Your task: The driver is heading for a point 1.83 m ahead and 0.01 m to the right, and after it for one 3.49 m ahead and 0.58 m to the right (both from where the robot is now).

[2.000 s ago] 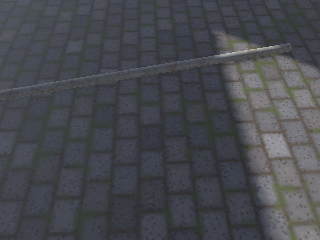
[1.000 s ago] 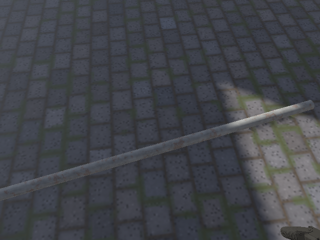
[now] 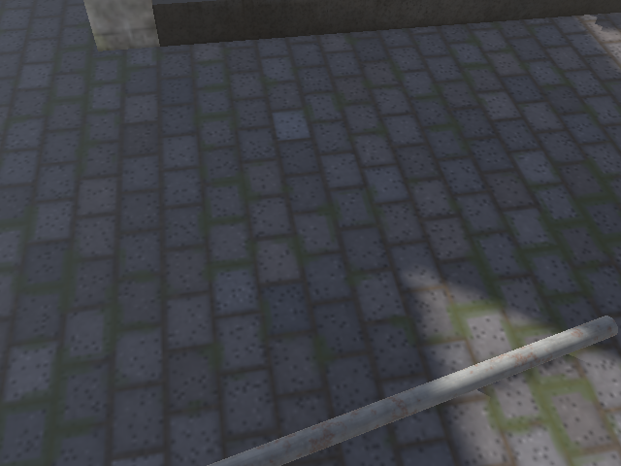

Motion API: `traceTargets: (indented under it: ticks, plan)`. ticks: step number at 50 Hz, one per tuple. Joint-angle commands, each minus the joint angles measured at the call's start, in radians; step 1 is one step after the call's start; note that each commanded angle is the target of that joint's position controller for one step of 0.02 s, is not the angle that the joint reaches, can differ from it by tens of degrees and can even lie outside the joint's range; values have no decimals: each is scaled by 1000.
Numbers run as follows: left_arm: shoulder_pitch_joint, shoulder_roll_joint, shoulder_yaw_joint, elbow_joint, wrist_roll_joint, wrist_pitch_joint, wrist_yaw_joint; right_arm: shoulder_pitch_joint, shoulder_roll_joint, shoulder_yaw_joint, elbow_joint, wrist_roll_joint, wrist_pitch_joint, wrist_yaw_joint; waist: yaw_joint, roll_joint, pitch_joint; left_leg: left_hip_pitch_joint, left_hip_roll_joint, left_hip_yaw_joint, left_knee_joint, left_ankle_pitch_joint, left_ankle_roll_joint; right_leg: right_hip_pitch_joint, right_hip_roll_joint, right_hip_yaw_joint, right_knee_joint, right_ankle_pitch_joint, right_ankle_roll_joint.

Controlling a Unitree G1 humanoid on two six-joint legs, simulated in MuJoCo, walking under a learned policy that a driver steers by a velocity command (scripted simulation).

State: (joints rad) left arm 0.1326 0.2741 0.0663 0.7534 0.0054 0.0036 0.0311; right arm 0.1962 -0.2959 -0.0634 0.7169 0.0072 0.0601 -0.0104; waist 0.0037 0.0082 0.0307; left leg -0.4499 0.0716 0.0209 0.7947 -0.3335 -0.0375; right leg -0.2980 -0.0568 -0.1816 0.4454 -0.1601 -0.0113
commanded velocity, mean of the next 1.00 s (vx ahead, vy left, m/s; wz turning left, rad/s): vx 0.01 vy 0.00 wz -0.07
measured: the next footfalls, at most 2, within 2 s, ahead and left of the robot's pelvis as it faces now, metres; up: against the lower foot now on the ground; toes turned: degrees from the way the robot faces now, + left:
left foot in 0.06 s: +0.06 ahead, +0.12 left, +0.00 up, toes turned +5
right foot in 0.46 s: +0.09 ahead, -0.11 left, +0.00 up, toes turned +9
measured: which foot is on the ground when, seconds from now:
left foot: up 0.00-0.04, down 0.06-1.00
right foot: down 0.00-0.06, up 0.08-0.44, down 0.46-0.70, up 0.72-0.98, down 1.00-1.00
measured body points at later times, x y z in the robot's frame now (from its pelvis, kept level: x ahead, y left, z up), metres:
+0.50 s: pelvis +0.02 +0.02 +0.00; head +0.03 +0.02 +0.45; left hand +0.10 +0.31 -0.12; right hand +0.23 -0.19 -0.10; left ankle +0.02 +0.12 -0.74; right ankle +0.05 -0.12 -0.74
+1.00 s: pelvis +0.01 -0.02 -0.01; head +0.04 -0.04 +0.44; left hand +0.22 +0.23 -0.09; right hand +0.10 -0.32 -0.12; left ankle +0.02 +0.12 -0.74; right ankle -0.01 -0.13 -0.73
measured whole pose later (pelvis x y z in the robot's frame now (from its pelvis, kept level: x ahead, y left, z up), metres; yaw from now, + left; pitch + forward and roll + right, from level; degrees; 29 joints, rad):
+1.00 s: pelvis +0.01 -0.02 -0.01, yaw -8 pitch +2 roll +1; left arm 0.13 0.29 0.08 0.66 -0.02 0.07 -0.02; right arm 0.18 -0.30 -0.09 0.70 0.01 0.02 -0.04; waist -0.02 0.02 0.05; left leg -0.28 0.12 0.19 0.56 -0.29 -0.04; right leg -0.33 -0.03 -0.04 0.63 -0.29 0.01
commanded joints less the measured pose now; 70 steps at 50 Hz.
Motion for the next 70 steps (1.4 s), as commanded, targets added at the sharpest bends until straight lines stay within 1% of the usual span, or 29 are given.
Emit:
traceTargets:
  ticks: [1,2,3,4,5,7,9,15,21,23,25,29,34,36,37,38,40,44,48,50,51,52,53,54,56,58,61,64,70]
  plan:
    - [-61,165,44,-52,-25,1,5,80,-83,-30,-53,-4,-7,16,-48,-120,-124,170,-26,43,-184,81,54,63,-260,158,-78,79,-151]
    - [-26,139,39,-33,-27,6,5,104,-106,-40,-45,-10,-8,14,-48,-76,-112,231,-46,26,-270,140,85,27,-218,118,5,2,-95]
    - [21,92,29,-23,-8,11,1,121,-190,-64,-53,-13,-11,0,-25,138,-83,303,85,-191,-414,365,149,-98,-113,13,241,-151,1]
    - [-31,74,20,-80,24,10,4,95,-284,-77,-97,-22,-15,-10,-20,370,-36,349,300,-523,-468,570,335,-379,52,14,493,-480,90]
    - [-113,112,32,-95,18,6,10,129,-256,-70,-96,-50,-38,-2,-85,261,-100,309,311,-549,-495,518,408,-396,64,185,669,-517,78]
    - [-69,123,46,-64,-4,12,17,23,-207,-59,-108,-26,-65,-4,-18,136,-93,302,202,-392,-470,407,293,-410,30,243,708,-333,54]
    - [-46,132,53,-45,10,14,25,-39,-155,-39,-127,-2,-60,-17,7,125,-112,277,157,-333,-450,469,249,-366,37,242,714,-237,66]
    - [-44,76,28,-38,-7,9,9,-13,-124,-26,-129,-11,-53,-32,-12,120,-159,355,132,-295,-431,468,250,-275,36,241,482,-154,93]
    - [-4,71,11,-8,-13,10,-19,-47,-75,4,-76,-32,-57,-3,-14,129,-91,206,116,-259,-432,286,244,27,23,184,134,-109,69]
    - [-1,109,14,-14,-1,2,-22,-20,-94,-1,-52,-22,-64,-3,-6,90,-61,202,76,-244,-401,234,181,87,17,207,-20,81,35]
    - [-9,222,39,-22,-11,1,-16,23,-101,-9,-64,-43,-76,-9,-76,-106,-85,194,-53,-123,-298,132,97,84,-76,337,28,320,-48]
    - [-14,167,34,-36,-13,-5,-14,-76,-67,-19,-85,-28,-51,-35,-24,-200,-61,205,-105,-24,-190,89,49,-18,-117,497,-55,137,-123]
    - [-23,153,35,-76,-23,8,1,-18,-69,-45,-85,-26,-50,-23,-30,-66,-89,301,-27,-65,-288,118,105,-132,-26,439,71,25,-66]
    - [-15,112,27,-99,-26,16,-2,32,-129,-62,-75,-33,-50,-22,-30,176,-88,364,218,-307,-457,245,238,-270,89,260,330,-189,15]
    - [-15,130,36,-106,-19,19,-6,16,-122,-57,-90,-39,-60,-27,-34,216,-100,365,352,-408,-484,394,331,-320,59,234,561,-436,40]
    - [-13,158,52,-103,-21,26,-10,10,-107,-47,-102,-42,-70,-32,-31,129,-98,349,378,-406,-485,488,368,-344,39,267,733,-474,52]
    - [19,122,48,-89,-31,45,-11,-79,-114,-49,-112,-26,-79,-37,16,62,-66,315,295,-237,-477,453,296,-341,-4,273,728,-366,64]
    - [-33,67,22,-131,-29,53,-33,-66,-140,-61,-96,-21,-61,-42,-24,128,-84,298,203,-27,-452,450,244,-196,0,166,472,-271,78]
    - [11,100,37,-152,-30,60,-57,-43,-174,-74,-77,10,-53,-31,-7,157,-129,318,242,10,-367,438,209,-38,44,87,190,-149,31]
    - [100,148,62,-126,-23,65,-45,18,-123,-62,-43,12,-55,-20,15,59,-128,178,184,103,-197,248,97,172,69,133,-10,49,-35]
    - [140,271,92,-141,-21,57,-25,8,-62,-42,-68,-35,-53,-15,7,-227,-110,-116,62,191,126,-170,-13,336,-175,495,-66,406,-137]
    - [113,311,87,-178,21,32,-30,-67,-65,-36,-125,-38,-58,-23,33,-291,-159,-264,-48,30,355,-389,-54,282,-366,732,-76,550,-360]
    - [108,247,69,-175,32,10,-37,-113,-111,-47,-119,-12,-55,-29,71,-169,-184,-260,-23,-52,436,-338,-46,256,-335,651,-104,445,-369]
    - [60,196,50,-165,24,-5,-35,-101,-117,-50,-102,2,-50,-32,33,-148,-139,-250,-3,-66,423,-247,-30,214,-271,542,-100,355,-300]
    - [-33,92,13,-153,-2,-11,-23,-41,-106,-51,-46,-15,-39,-42,-16,-113,-126,-173,20,-76,349,-92,-36,158,-182,413,-96,305,-209]
    - [-42,34,-12,-129,16,-20,-16,21,-74,-42,-7,-9,-35,-31,-43,-127,-148,-37,14,-73,292,4,-47,110,-142,319,-107,354,-194]
    - [-23,62,-5,-98,26,-24,-7,-18,-46,-21,-5,1,-36,-19,-6,-124,-122,43,16,-62,64,32,-47,118,-131,282,-151,146,-184]
    - [69,179,35,-61,8,-19,-4,-92,-104,-27,-40,20,-41,-19,69,-148,-24,-99,-1,-44,44,-43,-21,192,-227,446,-275,-304,-231]
    - [105,136,42,-22,-10,-61,1,-87,-70,-29,-33,19,-81,-7,61,-70,14,-291,43,-103,65,-7,22,370,-280,430,-340,-280,-219]
Keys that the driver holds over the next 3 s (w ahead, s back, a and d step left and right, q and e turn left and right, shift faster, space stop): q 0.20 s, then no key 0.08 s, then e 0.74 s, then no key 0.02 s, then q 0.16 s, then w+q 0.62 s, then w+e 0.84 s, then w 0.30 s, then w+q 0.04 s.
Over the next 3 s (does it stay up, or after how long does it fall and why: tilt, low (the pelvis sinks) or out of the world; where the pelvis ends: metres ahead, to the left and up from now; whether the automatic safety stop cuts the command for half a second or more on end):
stays up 0.79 0.11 0.01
